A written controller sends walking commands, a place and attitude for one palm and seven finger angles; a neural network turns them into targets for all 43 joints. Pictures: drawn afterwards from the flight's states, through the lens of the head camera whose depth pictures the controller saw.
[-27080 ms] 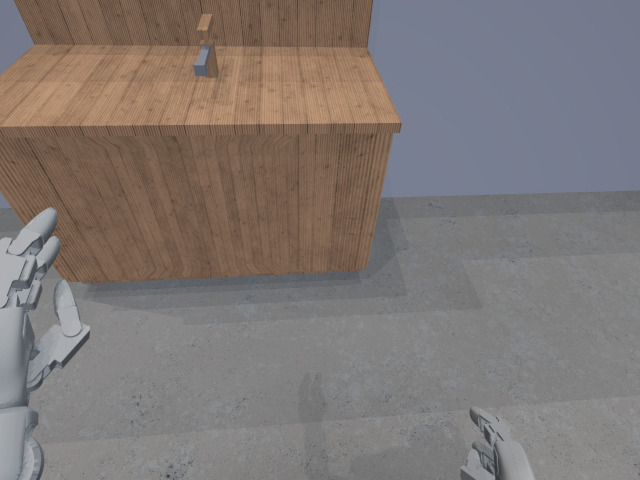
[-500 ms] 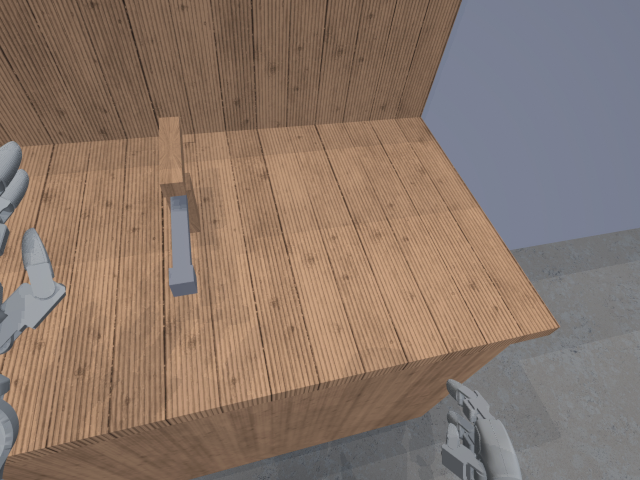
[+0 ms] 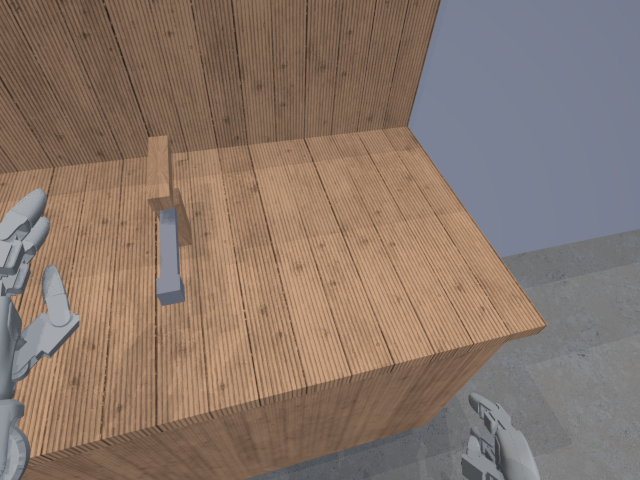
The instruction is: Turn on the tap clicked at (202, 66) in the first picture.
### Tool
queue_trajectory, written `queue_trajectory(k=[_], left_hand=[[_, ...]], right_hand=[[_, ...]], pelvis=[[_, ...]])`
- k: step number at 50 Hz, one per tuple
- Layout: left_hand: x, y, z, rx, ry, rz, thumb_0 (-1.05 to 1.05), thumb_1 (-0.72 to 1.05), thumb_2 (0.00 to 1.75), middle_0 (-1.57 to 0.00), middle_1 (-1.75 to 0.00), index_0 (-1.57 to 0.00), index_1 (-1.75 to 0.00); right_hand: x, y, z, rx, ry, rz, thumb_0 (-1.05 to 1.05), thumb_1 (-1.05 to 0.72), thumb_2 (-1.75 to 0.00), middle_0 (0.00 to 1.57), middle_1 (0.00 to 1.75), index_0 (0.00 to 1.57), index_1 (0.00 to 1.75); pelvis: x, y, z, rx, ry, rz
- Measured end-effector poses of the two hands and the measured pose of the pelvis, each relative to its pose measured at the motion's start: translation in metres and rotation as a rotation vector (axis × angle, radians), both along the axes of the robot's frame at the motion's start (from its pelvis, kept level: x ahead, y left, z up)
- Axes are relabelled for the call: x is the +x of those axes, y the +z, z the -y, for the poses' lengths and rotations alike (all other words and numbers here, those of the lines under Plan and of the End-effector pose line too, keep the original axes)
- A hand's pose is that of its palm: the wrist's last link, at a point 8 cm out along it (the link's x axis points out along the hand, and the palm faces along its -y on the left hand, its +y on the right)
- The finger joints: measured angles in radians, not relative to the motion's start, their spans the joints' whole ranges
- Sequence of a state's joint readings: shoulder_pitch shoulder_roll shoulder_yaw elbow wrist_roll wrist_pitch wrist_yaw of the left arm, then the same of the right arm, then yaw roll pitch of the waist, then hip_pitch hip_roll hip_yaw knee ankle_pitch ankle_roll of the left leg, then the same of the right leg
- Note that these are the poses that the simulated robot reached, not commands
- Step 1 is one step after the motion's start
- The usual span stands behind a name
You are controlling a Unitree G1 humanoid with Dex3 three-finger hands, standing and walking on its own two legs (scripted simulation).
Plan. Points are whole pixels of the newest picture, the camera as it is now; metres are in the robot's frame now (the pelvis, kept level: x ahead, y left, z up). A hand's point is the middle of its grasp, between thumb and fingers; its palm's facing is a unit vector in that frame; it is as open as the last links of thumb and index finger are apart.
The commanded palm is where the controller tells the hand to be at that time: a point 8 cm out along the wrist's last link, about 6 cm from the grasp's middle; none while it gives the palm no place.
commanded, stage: look again from close up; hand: left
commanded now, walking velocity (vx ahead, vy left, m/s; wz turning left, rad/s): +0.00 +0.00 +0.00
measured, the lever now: (170, 290) +0.32 +0.22 +0.05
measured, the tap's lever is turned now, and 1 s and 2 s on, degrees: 0 0 0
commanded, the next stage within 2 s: shuffle to correct the standing spot in 0.12 s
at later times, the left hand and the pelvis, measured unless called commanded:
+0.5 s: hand (109, 315) +0.23 +0.22 +0.15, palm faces +0.37 -0.86 -0.36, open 7.4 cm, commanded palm +0.16 +0.25 +0.17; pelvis +0.00 -0.03 +0.00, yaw -1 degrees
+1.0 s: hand (167, 325) +0.22 +0.16 +0.16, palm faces +0.31 -0.86 -0.40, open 7.4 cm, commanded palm +0.16 +0.21 +0.17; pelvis +0.00 -0.07 +0.00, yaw -1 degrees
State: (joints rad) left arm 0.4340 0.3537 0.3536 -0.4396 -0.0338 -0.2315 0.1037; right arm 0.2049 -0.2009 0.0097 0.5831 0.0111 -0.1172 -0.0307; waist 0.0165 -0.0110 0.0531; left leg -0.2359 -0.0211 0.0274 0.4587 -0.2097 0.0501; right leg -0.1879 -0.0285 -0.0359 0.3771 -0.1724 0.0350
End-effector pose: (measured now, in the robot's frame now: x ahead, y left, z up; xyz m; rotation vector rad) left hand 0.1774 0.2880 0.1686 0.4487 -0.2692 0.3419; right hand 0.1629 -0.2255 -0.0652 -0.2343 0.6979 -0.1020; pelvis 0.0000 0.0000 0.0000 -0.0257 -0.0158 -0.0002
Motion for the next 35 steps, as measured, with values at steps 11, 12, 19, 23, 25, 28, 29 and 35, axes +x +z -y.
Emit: queue_trajectory(k=[11,12,19,23,25,28,29,35], left_hand=[[-0.001,0.0,0.017,-0.009,-0.008,-0.022,0.02,0.89,0.9,-0.22,-0.31,-0.21,-0.3],[-0.001,0.001,0.018,-0.005,-0.008,-0.02,0.02,0.89,0.9,-0.22,-0.31,-0.21,-0.3],[0.002,0.002,0.018,-0.007,0.006,-0.027,0.02,0.89,0.9,-0.22,-0.31,-0.21,-0.3],[0.007,-0.003,0.022,-0.03,0.01,-0.039,0.02,0.89,0.9,-0.21,-0.31,-0.21,-0.3],[0.009,-0.004,0.026,-0.04,0.002,-0.04,0.02,0.89,0.9,-0.21,-0.31,-0.21,-0.3],[0.012,-0.003,0.035,-0.041,-0.019,-0.038,0.02,0.89,0.9,-0.21,-0.31,-0.21,-0.3],[0.012,-0.002,0.038,-0.038,-0.027,-0.036,0.02,0.89,0.9,-0.21,-0.31,-0.21,-0.3],[0.012,0.007,0.053,0.005,-0.059,-0.027,0.02,0.89,0.9,-0.21,-0.31,-0.21,-0.3]], right_hand=[[-0.002,-0.001,0.019,-0.012,-0.014,-0.006,0.02,-0.91,-0.9,0.2,0.3,0.2,0.3],[-0.001,-0.001,0.019,-0.011,-0.014,-0.005,0.02,-0.91,-0.9,0.2,0.3,0.2,0.3],[0.004,0.0,0.02,0.004,-0.014,-0.005,0.02,-0.91,-0.9,0.2,0.3,0.2,0.3],[0.006,0.001,0.02,0.014,-0.009,-0.005,0.02,-0.9,-0.9,0.2,0.3,0.2,0.3],[0.007,0.001,0.021,0.017,-0.006,-0.005,0.02,-0.9,-0.9,0.2,0.3,0.2,0.3],[0.009,0.002,0.024,0.021,-0.004,-0.002,0.02,-0.9,-0.9,0.2,0.3,0.2,0.3],[0.01,0.002,0.026,0.021,-0.004,-0.001,0.02,-0.9,-0.9,0.2,0.3,0.2,0.3],[0.011,0.001,0.04,0.019,-0.013,0.003,0.02,-0.9,-0.9,0.2,0.3,0.21,0.3]], pelvis=[[-0.001,0.001,0.013,0.001,0.001,-0.003],[-0.001,0.001,0.014,0.001,0.0,-0.004],[0.001,0.002,0.02,0.007,-0.006,-0.009],[0.001,0.002,0.025,0.009,-0.009,-0.011],[0.001,0.002,0.028,0.01,-0.009,-0.013],[0.001,0.001,0.033,0.009,-0.011,-0.015],[0.001,0.001,0.034,0.009,-0.012,-0.016],[0.002,-0.001,0.046,0.008,-0.014,-0.022]])
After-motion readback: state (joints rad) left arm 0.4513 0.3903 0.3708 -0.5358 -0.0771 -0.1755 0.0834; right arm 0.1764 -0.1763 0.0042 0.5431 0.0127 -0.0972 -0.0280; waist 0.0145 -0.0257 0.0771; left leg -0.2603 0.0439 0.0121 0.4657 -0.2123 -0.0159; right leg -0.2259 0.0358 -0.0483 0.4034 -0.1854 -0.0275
